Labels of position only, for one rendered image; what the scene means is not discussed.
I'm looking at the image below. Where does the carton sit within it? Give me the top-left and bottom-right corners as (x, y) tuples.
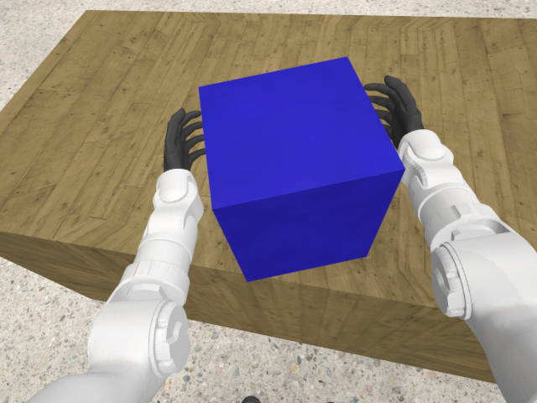
(199, 56), (405, 282)

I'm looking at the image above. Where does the robot left upper arm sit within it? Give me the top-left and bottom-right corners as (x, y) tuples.
(25, 298), (190, 403)

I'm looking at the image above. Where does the right robot forearm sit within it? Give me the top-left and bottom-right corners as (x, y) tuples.
(397, 129), (537, 259)

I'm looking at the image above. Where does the right robot hand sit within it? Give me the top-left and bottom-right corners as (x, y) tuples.
(363, 75), (425, 150)

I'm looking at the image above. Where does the left robot hand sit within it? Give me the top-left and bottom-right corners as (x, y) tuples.
(164, 108), (206, 172)

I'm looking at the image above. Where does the left robot forearm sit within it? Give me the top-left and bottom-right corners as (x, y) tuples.
(88, 169), (204, 363)

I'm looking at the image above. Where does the robot right upper arm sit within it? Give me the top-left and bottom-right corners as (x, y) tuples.
(431, 232), (537, 403)

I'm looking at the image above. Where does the pedestal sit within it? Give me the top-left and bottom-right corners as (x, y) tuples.
(0, 10), (537, 384)

